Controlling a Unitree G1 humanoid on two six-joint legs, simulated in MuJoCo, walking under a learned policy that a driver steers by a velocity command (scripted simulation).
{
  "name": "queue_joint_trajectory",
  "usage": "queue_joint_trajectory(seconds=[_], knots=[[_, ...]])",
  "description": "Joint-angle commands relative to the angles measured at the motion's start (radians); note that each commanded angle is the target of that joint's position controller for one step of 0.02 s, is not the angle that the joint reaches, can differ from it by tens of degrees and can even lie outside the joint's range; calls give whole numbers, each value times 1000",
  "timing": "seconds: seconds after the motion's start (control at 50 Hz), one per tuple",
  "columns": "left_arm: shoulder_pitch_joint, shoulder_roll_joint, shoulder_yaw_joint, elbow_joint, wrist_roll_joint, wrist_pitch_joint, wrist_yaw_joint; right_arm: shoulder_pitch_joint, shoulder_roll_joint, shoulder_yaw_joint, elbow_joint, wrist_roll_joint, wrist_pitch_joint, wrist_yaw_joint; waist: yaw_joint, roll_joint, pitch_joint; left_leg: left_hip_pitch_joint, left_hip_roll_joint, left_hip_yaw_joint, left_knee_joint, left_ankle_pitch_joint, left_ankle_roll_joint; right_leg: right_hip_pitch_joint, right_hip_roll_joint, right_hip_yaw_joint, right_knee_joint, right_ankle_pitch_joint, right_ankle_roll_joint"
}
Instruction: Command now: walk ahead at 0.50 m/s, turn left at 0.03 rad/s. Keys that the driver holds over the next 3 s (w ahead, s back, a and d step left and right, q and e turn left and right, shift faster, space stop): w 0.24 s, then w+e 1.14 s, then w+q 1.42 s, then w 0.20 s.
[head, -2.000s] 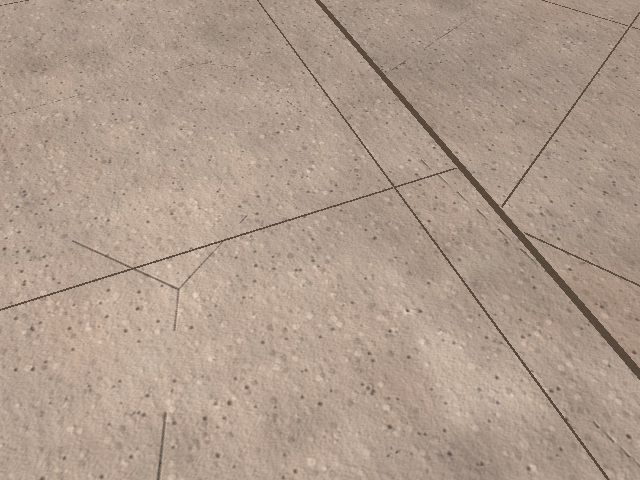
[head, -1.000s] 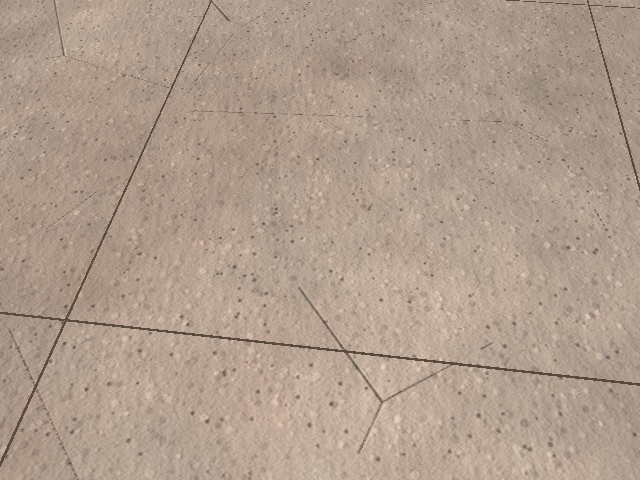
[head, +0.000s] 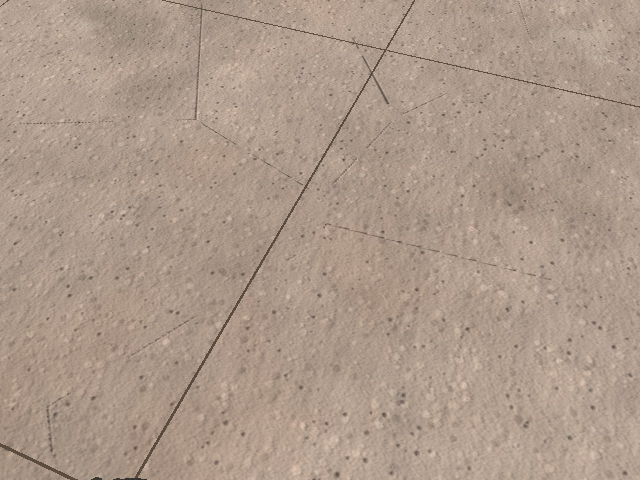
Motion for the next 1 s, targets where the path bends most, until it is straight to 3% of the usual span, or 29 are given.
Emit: queue_joint_trajectory(seconds=[0.02, 0.04, 0.06, 0.12, 0.18, 0.26, 0.34, 0.4, 0.44, 0.46, 0.48, 0.5, 0.52, 0.54, 0.58, 0.6, 0.64, 0.72, 0.78, 0.84, 0.9, 0.94, 0.96, 0.98, 1.0], knots=[[255, 151, 43, 12, -10, 8, 14, -62, -130, -15, -119, 30, -51, 9, 131, -122, -193, -615, 62, -53, 438, 42, 25, 670, -344, 581, -304, -225, -200], [188, 128, 34, 5, -1, 9, 12, -110, -121, -15, -129, 13, -50, 6, 96, -54, -97, -581, 106, -27, 365, 120, 25, 502, -306, 475, -338, -130, -183], [151, 102, 26, -2, 11, 3, 11, -102, -117, -22, -126, -1, -40, 1, 59, -68, -68, -517, 142, -32, 298, 174, 25, 402, -270, 407, -364, -52, -169], [145, 108, 27, 14, 10, -11, 9, -39, -68, -17, -102, -4, -11, -5, 15, -90, -53, -438, 163, -14, 223, 231, 3, 295, -227, 288, -431, 85, -182], [184, 140, 36, 39, 6, -11, 23, -130, -60, -15, -132, -14, -7, -10, 29, -67, -18, -526, 176, -3, 90, 355, -29, 316, -221, 216, -458, 206, -187], [247, 150, 36, 64, -6, 5, 37, -268, -28, -4, -162, -13, -21, 1, 81, -61, 4, -517, 149, 28, -168, 551, -34, 358, -179, 142, -457, 229, -143], [326, 166, 39, 95, -18, 26, 43, -398, -23, 0, -201, -3, -38, 22, 125, -63, 38, -497, 102, 40, -337, 570, -42, 428, -200, 180, -414, 178, -143], [335, 176, 46, 103, -22, 43, 54, -426, -48, -6, -219, 1, -56, 39, 108, -84, 37, -454, 80, 22, -416, 501, -26, 487, -239, 240, -344, 181, -129], [309, 192, 54, 99, -22, 50, 59, -355, -82, -19, -202, 0, -66, 39, 57, -110, 2, -327, 57, 35, -449, 435, -4, 491, -244, 265, -269, 257, -108], [292, 181, 49, 93, -19, 52, 59, -243, -115, -37, -170, -3, -69, 32, -4, -101, -64, -157, 40, 55, -481, 431, 22, 462, -200, 238, -152, 362, -84], [279, 134, 32, 75, -6, 49, 57, -76, -170, -58, -137, -18, -72, 22, -77, -66, -204, 125, 132, -18, -427, 456, 75, 331, -139, 199, 78, 294, -49], [376, 27, 2, 46, 2, 33, 53, 50, -268, -82, -123, -36, -62, 13, -70, 153, -376, 540, 391, -359, -417, 409, 198, -36, 4, 105, 457, -80, 21], [399, 45, 1, 42, -24, 18, 49, 79, -219, -71, -112, -28, -53, 15, -71, 300, -462, 590, 477, -655, -561, 222, 265, -211, 31, 176, 649, -451, 34], [321, 149, 31, 35, -49, 17, 50, 14, -143, -49, -120, -20, -50, 12, -76, 181, -297, 459, 437, -532, -594, 126, 215, -287, -33, 200, 725, -388, 30], [228, 140, 38, 13, -34, 31, 53, -116, -74, -24, -122, -16, -48, 12, -26, 86, -108, 180, 355, -288, -661, 211, 164, -253, -108, 158, 672, -234, 34], [238, 124, 44, 13, -27, 44, 53, -161, -54, -19, -118, -20, -53, 14, 9, 110, -65, 84, 323, -204, -700, 259, 151, -204, -137, 165, 624, -186, 38], [260, 79, 41, 11, -29, 70, 49, -201, -57, -24, -106, -25, -62, 16, 42, 113, -27, -20, 299, -90, -758, 348, 152, -139, -151, 152, 598, -139, 50], [196, 64, 43, -31, -17, 88, 48, -185, -96, -42, -71, -31, -69, 6, 47, 58, 3, -6, 301, 58, -788, 490, 168, -201, -156, 160, 468, 10, 70], [109, 47, 35, -59, -17, 78, 27, -174, -123, -49, -56, -27, -59, -4, 20, 46, 20, 23, 280, 159, -787, 513, 144, -176, -144, 116, 278, 155, 62], [5, 41, 28, -102, -15, 76, 7, -133, -153, -59, -37, -14, -45, -9, -19, 31, 49, 87, 303, 205, -779, 502, 134, -169, -132, 65, 155, 170, 45], [-47, 60, 33, -141, -15, 80, -5, -108, -177, -69, -17, 4, -25, -7, -26, 37, 68, 191, 335, 228, -729, 551, 113, -183, -117, 34, 91, 74, 11], [-22, 86, 46, -153, -13, 84, -9, -120, -204, -77, -16, 14, -11, -9, 7, 61, 36, 230, 338, 258, -619, 816, 91, -101, -67, -19, 73, -32, -26], [48, 110, 61, -142, -14, 87, -7, -132, -216, -81, -18, 19, -3, -10, 52, 73, -14, 230, 326, 279, -501, 989, 77, 5, -22, -54, 64, -70, -50], [199, 152, 89, -103, -19, 88, -1, -150, -209, -77, -22, 24, 5, -10, 139, 54, -90, 178, 285, 314, -296, 1069, 48, 212, 37, -82, -2, -23, -83], [380, 238, 129, -54, -21, 95, 17, -133, -173, -61, -34, 4, 2, -14, 210, -26, -187, -45, 242, 321, 2, 856, -3, 527, -1, 44, -22, 10, -133]])
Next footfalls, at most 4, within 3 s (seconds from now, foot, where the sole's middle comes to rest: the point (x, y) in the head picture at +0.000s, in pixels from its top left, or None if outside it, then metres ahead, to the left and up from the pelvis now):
0.48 left None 0.44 0.13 -0.76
1.00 right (421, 390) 0.63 -0.20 -0.76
1.50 left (395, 260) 0.98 -0.18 -0.76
1.96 right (514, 233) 1.05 -0.50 -0.76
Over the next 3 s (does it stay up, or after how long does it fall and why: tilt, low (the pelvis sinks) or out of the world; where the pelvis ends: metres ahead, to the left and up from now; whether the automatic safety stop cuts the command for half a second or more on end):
stays up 1.54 -0.44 0.00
